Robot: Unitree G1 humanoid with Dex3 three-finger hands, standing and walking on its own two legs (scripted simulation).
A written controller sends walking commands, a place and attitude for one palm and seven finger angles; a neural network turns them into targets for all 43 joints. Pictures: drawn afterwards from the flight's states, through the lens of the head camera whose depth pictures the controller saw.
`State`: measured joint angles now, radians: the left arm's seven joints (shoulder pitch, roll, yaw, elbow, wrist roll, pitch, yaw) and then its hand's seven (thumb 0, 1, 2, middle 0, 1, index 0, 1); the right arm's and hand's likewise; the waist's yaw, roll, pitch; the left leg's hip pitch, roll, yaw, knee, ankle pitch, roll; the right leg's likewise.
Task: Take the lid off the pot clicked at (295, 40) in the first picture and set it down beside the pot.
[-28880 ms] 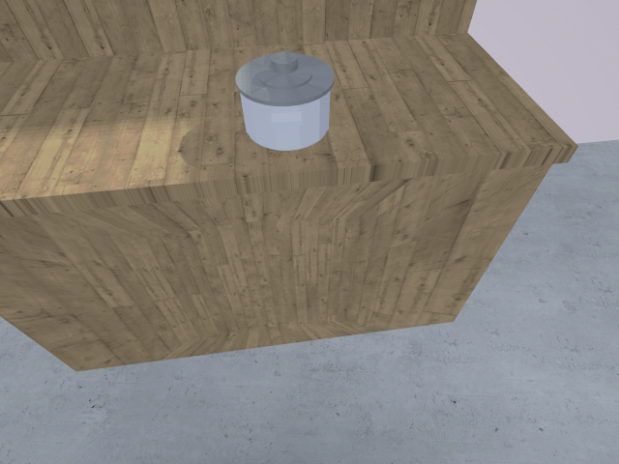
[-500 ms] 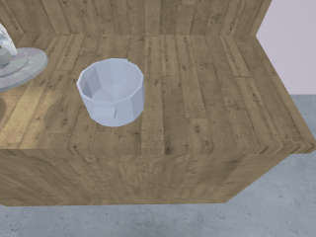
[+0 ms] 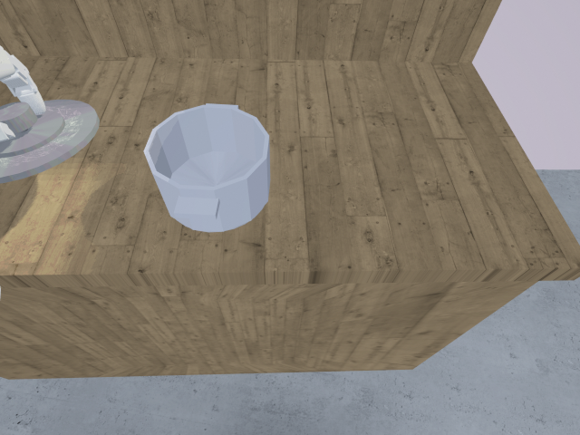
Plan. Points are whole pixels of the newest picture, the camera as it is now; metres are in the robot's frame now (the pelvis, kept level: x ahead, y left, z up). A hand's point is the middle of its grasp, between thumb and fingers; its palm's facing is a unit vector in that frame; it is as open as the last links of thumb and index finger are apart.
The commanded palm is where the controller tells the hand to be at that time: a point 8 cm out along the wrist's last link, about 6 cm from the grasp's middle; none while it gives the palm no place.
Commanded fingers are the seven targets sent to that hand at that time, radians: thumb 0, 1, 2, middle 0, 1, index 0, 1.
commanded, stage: lower the lid onto the table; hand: left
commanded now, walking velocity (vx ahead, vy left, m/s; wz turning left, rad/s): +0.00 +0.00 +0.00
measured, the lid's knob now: (13, 117) +0.49 +0.33 +0.17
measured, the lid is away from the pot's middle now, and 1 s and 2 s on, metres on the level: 0.24 0.24 0.24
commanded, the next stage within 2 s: open the fingers wide in 1.52 s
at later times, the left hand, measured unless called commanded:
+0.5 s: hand (28, 138) +0.46 +0.31 +0.16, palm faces -0.42 -0.15 -0.90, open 8.1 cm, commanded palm +0.48 +0.32 +0.23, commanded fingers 0.00 0.54 1.14 -1.05 -1.08 -0.82 -0.92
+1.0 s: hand (26, 166) +0.45 +0.33 +0.12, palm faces -0.47 -0.17 -0.86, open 8.1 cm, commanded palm +0.49 +0.33 +0.20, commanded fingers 0.00 0.54 1.14 -1.05 -1.08 -0.82 -0.92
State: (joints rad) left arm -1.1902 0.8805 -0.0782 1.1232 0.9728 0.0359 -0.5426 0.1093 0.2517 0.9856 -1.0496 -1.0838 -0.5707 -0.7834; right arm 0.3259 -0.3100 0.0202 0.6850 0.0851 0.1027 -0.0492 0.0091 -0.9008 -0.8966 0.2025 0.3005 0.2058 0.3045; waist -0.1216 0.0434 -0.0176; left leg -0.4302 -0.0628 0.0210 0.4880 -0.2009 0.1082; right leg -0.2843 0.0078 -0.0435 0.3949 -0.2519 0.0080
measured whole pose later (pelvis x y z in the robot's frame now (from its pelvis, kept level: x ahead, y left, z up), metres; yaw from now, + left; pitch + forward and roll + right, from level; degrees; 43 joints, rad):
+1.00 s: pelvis +0.00 +0.00 -0.01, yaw -1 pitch +10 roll -3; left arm -1.10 0.88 -0.08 1.19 0.97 -0.04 -0.50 0.11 0.26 0.99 -1.05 -1.08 -0.56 -0.78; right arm 0.34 -0.32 0.03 0.70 0.09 0.10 -0.08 0.01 -0.90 -0.90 0.20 0.30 0.21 0.30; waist -0.13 0.03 -0.03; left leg -0.51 -0.04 0.02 0.58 -0.24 0.10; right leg -0.36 0.03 -0.04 0.47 -0.29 0.01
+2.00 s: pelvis -0.02 +0.01 -0.02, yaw -1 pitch +12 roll -5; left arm -1.00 0.85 -0.03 1.07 0.98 -0.15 -0.40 0.04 0.32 0.94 -0.94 -1.09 -0.48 -0.80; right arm 0.32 -0.30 0.02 0.65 0.09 0.19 -0.08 0.01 -0.90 -0.90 0.20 0.30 0.21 0.30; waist -0.11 0.04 -0.07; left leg -0.65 -0.04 0.03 0.71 -0.28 0.13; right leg -0.50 0.03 -0.03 0.61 -0.32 0.00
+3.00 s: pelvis -0.01 +0.01 -0.02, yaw -1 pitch +12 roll -4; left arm -1.00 0.85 -0.04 1.05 0.97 -0.13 -0.40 0.00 -0.08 0.80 -0.44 -0.73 -0.43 -0.72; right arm 0.33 -0.30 0.03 0.65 0.09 0.20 -0.09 0.01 -0.90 -0.90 0.20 0.30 0.21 0.30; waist -0.11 0.03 -0.06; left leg -0.61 -0.05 0.03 0.67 -0.27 0.13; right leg -0.46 0.02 -0.03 0.57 -0.31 0.00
